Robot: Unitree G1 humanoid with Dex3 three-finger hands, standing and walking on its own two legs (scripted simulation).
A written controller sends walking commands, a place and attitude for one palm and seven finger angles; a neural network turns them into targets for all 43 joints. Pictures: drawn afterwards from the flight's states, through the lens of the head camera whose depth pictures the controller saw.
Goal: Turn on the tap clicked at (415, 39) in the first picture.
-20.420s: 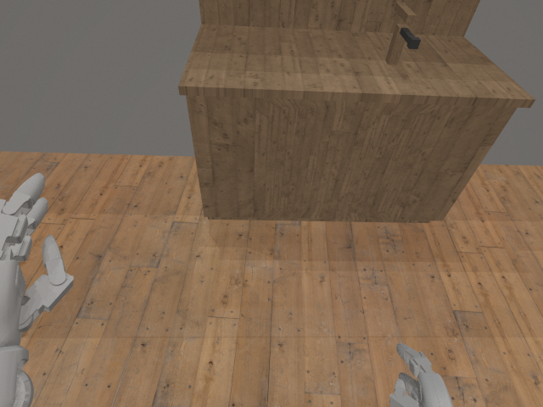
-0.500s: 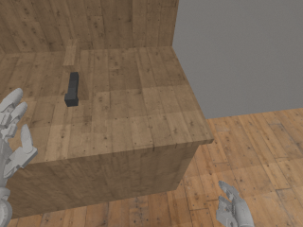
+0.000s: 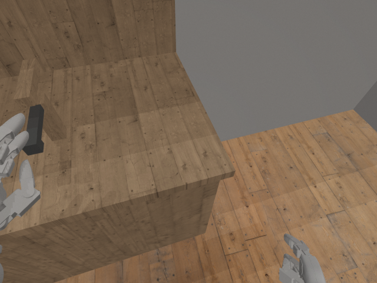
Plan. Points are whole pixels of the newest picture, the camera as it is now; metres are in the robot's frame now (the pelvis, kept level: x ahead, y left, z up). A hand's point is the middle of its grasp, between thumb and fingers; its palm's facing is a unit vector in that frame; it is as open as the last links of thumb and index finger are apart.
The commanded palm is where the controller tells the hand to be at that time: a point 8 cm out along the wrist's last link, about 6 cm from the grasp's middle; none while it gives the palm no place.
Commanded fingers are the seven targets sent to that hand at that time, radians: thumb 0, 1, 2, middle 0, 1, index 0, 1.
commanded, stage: come to a stop and stand still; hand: left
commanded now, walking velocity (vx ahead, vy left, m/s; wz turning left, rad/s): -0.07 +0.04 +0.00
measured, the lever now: (32, 145) +0.35 +0.32 +0.10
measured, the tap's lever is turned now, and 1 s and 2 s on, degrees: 0 0 0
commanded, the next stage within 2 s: look again from close up in 1.26 s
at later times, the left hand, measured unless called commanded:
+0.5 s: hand out of the picture +0.17 +0.29 +0.16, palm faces +0.39 -0.86 -0.31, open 7.4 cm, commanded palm +0.12 +0.32 +0.18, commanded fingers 0.00 0.90 0.90 -0.20 -0.30 -0.20 -0.30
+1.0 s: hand out of the picture +0.20 +0.30 +0.16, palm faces +0.32 -0.87 -0.37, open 7.4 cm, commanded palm +0.15 +0.34 +0.18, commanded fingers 0.00 0.90 0.90 -0.20 -0.30 -0.20 -0.30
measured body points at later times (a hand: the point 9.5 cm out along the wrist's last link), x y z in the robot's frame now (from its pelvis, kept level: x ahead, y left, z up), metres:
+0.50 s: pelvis -0.04 +0.04 +0.01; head -0.02 +0.05 +0.45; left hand +0.15 +0.34 +0.18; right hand +0.17 -0.16 -0.06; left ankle -0.02 +0.12 -0.74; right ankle +0.02 -0.08 -0.74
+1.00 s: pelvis -0.02 +0.06 +0.00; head +0.00 +0.07 +0.45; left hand +0.17 +0.34 +0.18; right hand +0.16 -0.17 -0.07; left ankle -0.02 +0.12 -0.74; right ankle +0.02 -0.08 -0.74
